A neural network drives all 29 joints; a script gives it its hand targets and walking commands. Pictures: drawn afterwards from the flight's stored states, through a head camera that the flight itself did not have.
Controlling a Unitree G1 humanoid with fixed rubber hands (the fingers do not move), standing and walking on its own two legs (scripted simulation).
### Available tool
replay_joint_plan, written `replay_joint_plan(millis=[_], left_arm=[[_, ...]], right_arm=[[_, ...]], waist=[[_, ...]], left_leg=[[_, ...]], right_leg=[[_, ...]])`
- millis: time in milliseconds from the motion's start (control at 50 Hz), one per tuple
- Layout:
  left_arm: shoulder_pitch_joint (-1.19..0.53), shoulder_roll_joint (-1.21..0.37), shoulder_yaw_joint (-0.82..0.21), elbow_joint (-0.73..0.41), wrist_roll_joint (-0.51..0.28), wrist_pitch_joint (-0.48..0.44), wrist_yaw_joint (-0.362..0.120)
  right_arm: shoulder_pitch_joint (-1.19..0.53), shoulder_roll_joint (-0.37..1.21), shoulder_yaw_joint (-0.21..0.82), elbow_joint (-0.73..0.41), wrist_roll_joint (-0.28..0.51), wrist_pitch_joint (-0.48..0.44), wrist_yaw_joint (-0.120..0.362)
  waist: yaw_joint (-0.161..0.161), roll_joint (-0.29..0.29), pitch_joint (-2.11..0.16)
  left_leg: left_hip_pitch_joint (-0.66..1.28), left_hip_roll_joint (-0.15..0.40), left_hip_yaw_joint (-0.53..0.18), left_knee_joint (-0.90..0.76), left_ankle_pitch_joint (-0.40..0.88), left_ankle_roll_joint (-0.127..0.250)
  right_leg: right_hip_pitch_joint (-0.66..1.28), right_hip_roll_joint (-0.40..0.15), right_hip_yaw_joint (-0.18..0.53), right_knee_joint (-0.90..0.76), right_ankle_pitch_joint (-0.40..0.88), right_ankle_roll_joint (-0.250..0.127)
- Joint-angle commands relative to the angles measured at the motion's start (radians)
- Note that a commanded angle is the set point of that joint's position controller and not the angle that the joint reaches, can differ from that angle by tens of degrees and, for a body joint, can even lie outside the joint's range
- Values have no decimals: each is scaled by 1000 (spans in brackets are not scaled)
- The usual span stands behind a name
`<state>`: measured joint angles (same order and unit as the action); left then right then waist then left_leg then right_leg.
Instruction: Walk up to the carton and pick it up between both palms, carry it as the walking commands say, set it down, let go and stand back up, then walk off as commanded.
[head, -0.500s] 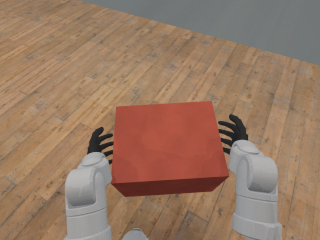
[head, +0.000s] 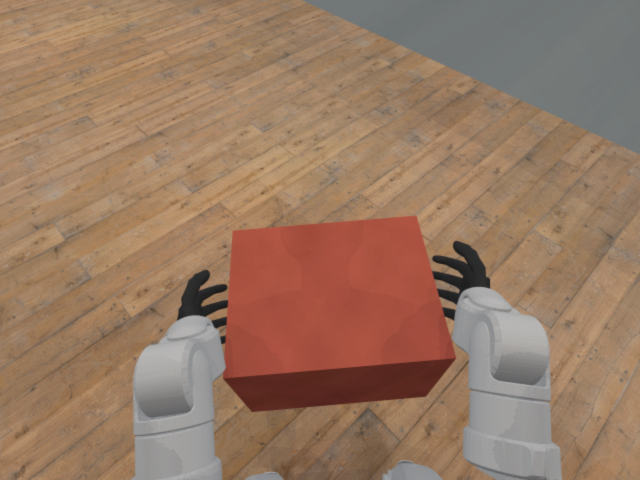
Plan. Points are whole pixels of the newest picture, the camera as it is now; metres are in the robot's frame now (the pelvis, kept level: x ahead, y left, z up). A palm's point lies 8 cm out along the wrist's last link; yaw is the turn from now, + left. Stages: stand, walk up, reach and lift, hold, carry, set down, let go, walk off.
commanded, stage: carry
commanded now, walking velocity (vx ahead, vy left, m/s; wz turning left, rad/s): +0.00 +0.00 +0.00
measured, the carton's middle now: (332, 316) +0.32 +0.02 -0.02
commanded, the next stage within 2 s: none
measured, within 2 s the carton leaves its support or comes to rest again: neither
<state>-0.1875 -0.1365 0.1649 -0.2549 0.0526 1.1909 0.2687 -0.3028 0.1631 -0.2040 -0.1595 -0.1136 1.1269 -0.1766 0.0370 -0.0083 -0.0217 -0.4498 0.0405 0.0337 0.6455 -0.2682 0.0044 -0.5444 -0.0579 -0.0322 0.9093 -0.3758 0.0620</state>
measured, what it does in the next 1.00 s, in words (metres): steps to the right: right foot, then left foot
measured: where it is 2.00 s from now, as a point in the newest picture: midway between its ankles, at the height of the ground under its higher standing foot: outside the picture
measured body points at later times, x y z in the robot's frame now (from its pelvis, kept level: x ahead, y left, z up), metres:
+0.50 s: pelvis -0.07 -0.06 +0.00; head -0.09 -0.07 +0.45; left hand +0.20 +0.11 +0.07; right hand +0.23 -0.21 +0.08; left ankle -0.03 +0.07 -0.72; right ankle +0.01 -0.15 -0.72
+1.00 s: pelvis -0.11 -0.12 +0.00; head -0.08 -0.13 +0.44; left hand +0.13 +0.09 +0.05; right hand +0.22 -0.22 +0.06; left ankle -0.14 -0.04 -0.70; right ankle -0.01 -0.17 -0.72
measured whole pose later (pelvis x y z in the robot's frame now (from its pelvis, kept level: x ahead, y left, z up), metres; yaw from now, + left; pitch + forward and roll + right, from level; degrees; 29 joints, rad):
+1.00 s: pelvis -0.11 -0.12 +0.00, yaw +14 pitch +5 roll +1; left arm -0.21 -0.14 0.15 -0.23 0.09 1.18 0.21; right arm -0.28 0.16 -0.21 -0.23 -0.07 1.15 -0.23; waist -0.02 0.01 -0.04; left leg -0.50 0.02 0.15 0.87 -0.48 0.01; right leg -0.54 -0.06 -0.24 0.61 -0.18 -0.11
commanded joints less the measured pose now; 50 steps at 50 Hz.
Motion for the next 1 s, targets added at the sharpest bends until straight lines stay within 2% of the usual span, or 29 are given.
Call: replay_joint_plan(millis=[0, 20, 40, 60, 80, 100, 120, 200, 240, 260, 300, 320, 400, 460, 520, 540, 600, 640, 700, 740, 760, 780, 800, 820, 840, 860, 900, 960, 980], left_arm=[[-700, -952, -761, -156, -446, -34, -467], [-679, -950, -753, -142, -448, -26, -474], [-658, -952, -746, -120, -448, -17, -483], [-631, -935, -730, -91, -442, -9, -492], [-594, -959, -729, -81, -436, -17, -501], [-616, -964, -714, -68, -430, -17, -506], [-646, -965, -717, -94, -429, -21, -504], [-639, -930, -666, -106, -375, -31, -483], [-620, -920, -652, -96, -352, -34, -467], [-611, -919, -653, -92, -345, -35, -462], [-640, -921, -670, -110, -342, -32, -458], [-658, -922, -679, -112, -340, -30, -457], [-705, -958, -705, -79, -373, -28, -466], [-713, -956, -696, -40, -383, -23, -476], [-734, -960, -695, -11, -388, -20, -482], [-733, -955, -691, -12, -388, -21, -480], [-747, -957, -692, -11, -384, -22, -476], [-744, -968, -692, -14, -391, -26, -474], [-751, -969, -699, -25, -399, -34, -472], [-745, -967, -700, -34, -406, -36, -476], [-746, -974, -707, -43, -409, -39, -477], [-734, -980, -703, -47, -409, -43, -476], [-728, -983, -682, -45, -404, -43, -478], [-732, -990, -677, -39, -396, -44, -477], [-743, -986, -689, -80, -398, -48, -470], [-743, -985, -703, -122, -398, -52, -464], [-701, -986, -700, -138, -388, -54, -454], [-626, -968, -691, -140, -367, -49, -446], [-591, -964, -690, -130, -360, -44, -442]], right_arm=[[-395, 902, 711, -105, 386, 24, 354], [-385, 902, 714, -107, 376, 27, 348], [-376, 903, 718, -112, 368, 31, 344], [-363, 898, 723, -104, 358, 37, 341], [-401, 894, 757, -142, 377, 46, 342], [-454, 921, 783, -129, 389, 48, 343], [-484, 943, 802, -136, 406, 42, 344], [-518, 965, 827, -131, 475, 47, 361], [-509, 958, 831, -107, 491, 60, 373], [-500, 960, 823, -86, 492, 63, 379], [-449, 951, 784, -35, 479, 64, 393], [-453, 946, 777, -32, 479, 64, 398], [-504, 958, 759, -34, 467, 66, 399], [-507, 953, 749, -10, 454, 68, 394], [-531, 952, 751, -2, 442, 68, 388], [-520, 954, 749, 14, 442, 69, 388], [-507, 948, 741, 20, 440, 65, 390], [-494, 948, 734, 23, 440, 63, 392], [-491, 948, 723, 24, 429, 59, 393], [-481, 947, 729, 14, 420, 53, 386], [-495, 944, 737, -8, 423, 52, 385], [-536, 938, 751, -45, 438, 53, 384], [-562, 944, 763, -53, 445, 56, 381], [-579, 948, 778, -60, 446, 53, 379], [-555, 952, 782, -56, 454, 51, 377], [-550, 958, 791, -77, 467, 45, 374], [-536, 958, 806, -120, 482, 41, 369], [-478, 939, 827, -156, 487, 50, 364], [-450, 927, 827, -155, 480, 57, 365]], waist=[[-43, 219, -447], [-37, 187, -439], [-36, 127, -460], [-44, -66, -451], [-36, -315, -466], [-37, -301, -451], [-36, -258, -445], [-34, -240, -439], [-33, -208, -477], [-33, -146, -496], [-34, 72, -459], [-31, 113, -438], [-33, 35, -391], [-36, -16, -362], [-41, -58, -352], [-44, -44, -352], [-51, 105, -345], [-47, 200, -350], [-38, 216, -354], [-32, 174, -385], [-26, 83, -391], [-12, -204, -383], [-17, -275, -384], [-21, -188, -392], [-26, -113, -391], [-33, -85, -402], [-29, -114, -436], [-28, -192, -493], [-33, -177, -507]], left_leg=[[290, 156, -106, -128, 250, 98], [256, 136, -96, -91, 216, 78], [186, 106, -82, -33, 170, 53], [52, 28, -38, 84, 18, 16], [-22, -34, 21, 146, -221, -20], [-8, -24, 34, 216, -285, -26], [-23, -12, 23, 188, -256, -23], [94, -53, 98, -91, -78, -12], [206, -13, 51, -175, -15, 6], [256, 30, 1, -177, 28, 16], [216, 121, -104, -211, 86, 31], [194, 155, -133, -236, 84, 38], [115, 95, -60, -233, -94, 8], [145, 50, -4, -172, -87, -2], [140, 71, -17, -168, -95, 6], [129, 87, -40, -182, -108, 11], [116, 194, -224, -303, -219, 53], [114, 271, -325, -329, -176, 81], [78, 251, -270, -276, -66, 71], [7, 184, -218, -197, -37, 34], [-78, 107, -140, -102, -80, 2], [-170, -47, 39, 187, -146, -32], [-199, -50, 86, 442, -265, -29], [-201, -15, 48, 524, -279, -11], [-180, 0, 51, 567, -238, -10], [-159, 11, 66, 515, -195, -16], [-80, -15, 118, 369, -190, -14], [16, -44, 130, 101, -243, 32], [60, -42, 119, -23, -217, 44]], right_leg=[[160, 72, -98, -293, 35, -1], [240, 71, -106, -415, 96, -9], [348, -7, -11, -469, 181, -24], [432, -194, 206, -511, 448, -56], [417, -301, 322, -478, 656, -151], [387, -314, 316, -466, 731, -182], [420, -285, 259, -447, 772, -174], [401, -196, 114, -440, 532, -140], [376, -182, 106, -413, 499, -124], [344, -163, 97, -399, 504, -103], [274, -89, 42, -390, 221, -65], [271, -58, 25, -392, 145, -61], [280, -78, 68, -461, 78, -71], [192, -111, 122, -544, -47, -73], [155, -94, 71, -544, -93, -55], [146, -80, 50, -521, -90, -51], [114, -21, -26, -356, -59, -26], [97, 3, -34, -166, -4, -17], [123, 24, -30, -189, 14, -23], [269, 35, -35, -331, 24, -42], [330, -25, 54, -432, -65, -75], [320, -200, 291, -629, -170, -138], [254, -315, 340, -685, -238, -193], [238, -334, 315, -676, -234, -227], [224, -304, 251, -660, -204, -227], [258, -254, 161, -615, -102, -205], [305, -207, 29, -542, 96, -194], [408, -219, 2, -479, 326, -225], [433, -216, -3, -428, 411, -228]])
